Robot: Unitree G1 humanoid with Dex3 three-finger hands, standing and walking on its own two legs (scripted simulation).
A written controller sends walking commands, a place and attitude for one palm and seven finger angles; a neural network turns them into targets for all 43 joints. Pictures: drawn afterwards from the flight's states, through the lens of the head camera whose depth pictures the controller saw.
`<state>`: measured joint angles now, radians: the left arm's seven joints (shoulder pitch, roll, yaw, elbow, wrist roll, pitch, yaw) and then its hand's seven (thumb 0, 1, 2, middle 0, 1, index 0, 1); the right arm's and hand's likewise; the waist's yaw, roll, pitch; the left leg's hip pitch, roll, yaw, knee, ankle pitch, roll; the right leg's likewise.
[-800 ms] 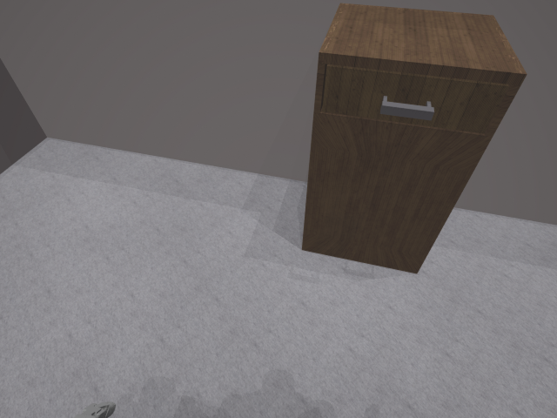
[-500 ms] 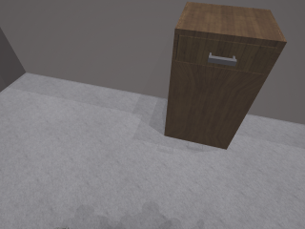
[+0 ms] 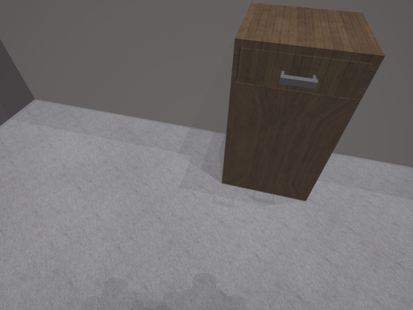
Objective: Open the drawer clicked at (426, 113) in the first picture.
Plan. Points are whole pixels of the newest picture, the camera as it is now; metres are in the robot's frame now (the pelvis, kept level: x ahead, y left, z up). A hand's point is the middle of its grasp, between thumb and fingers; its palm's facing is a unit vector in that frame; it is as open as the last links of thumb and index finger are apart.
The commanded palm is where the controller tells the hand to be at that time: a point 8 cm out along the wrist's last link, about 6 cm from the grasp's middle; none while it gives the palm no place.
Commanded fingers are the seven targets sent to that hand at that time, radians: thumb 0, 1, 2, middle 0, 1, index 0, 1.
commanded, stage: stand and wait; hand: left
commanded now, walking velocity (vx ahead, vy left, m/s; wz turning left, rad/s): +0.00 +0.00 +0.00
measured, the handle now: (298, 78) +0.90 -0.29 +0.00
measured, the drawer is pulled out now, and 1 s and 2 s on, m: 0.00 0.00 0.00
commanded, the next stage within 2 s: look at it before walking up in 0.02 s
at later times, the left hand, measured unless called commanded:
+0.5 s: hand out of the picture +0.07 +0.25 -0.16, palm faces -0.03 -0.94 -0.33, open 7.4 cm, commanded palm none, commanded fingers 0.00 0.90 0.90 -0.20 -0.30 -0.20 -0.30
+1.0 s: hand out of the picture +0.08 +0.22 -0.17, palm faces -0.09 -0.95 -0.31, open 7.4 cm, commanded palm none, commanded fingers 0.00 0.90 0.90 -0.20 -0.30 -0.20 -0.30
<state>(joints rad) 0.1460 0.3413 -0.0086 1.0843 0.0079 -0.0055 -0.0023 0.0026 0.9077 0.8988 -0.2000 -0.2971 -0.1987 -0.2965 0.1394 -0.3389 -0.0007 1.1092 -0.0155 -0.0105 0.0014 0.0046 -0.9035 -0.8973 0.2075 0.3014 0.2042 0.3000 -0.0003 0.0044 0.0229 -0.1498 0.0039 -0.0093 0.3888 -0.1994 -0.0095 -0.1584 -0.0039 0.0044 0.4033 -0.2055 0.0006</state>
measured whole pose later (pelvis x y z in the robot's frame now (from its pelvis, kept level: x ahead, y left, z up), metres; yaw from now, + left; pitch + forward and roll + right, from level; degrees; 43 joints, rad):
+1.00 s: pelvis +0.00 -0.01 -0.01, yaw -6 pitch -1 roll +1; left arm 0.19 0.29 0.02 1.02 0.01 0.05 0.00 0.00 0.91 0.90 -0.20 -0.30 -0.20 -0.30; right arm 0.12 -0.27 -0.02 1.02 -0.02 0.01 -0.02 0.00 -0.90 -0.90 0.21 0.30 0.20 0.30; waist 0.02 -0.01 0.05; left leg -0.20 0.04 0.08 0.49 -0.27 -0.02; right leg -0.26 0.03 0.09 0.55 -0.26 -0.01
